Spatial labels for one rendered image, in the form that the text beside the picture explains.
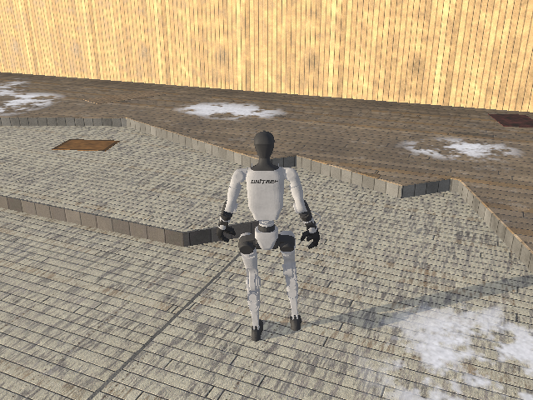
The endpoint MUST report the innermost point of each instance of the left robot upper arm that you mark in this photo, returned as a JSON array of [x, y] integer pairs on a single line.
[[234, 189]]

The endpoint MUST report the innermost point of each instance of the robot left forearm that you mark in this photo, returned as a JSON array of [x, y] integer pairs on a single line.
[[224, 218]]

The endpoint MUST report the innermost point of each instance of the humanoid robot head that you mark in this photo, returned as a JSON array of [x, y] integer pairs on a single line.
[[264, 144]]

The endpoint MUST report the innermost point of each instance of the right robot upper arm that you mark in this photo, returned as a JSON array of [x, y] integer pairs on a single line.
[[291, 175]]

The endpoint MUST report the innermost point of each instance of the robot right forearm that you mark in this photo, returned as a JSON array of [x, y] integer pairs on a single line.
[[308, 219]]

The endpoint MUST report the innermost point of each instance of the robot right hand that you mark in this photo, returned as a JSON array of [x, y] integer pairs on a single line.
[[315, 236]]

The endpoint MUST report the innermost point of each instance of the robot left hand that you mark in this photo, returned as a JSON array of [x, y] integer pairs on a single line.
[[228, 230]]

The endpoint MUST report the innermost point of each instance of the left robot thigh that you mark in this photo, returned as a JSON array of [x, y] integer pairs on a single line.
[[247, 247]]

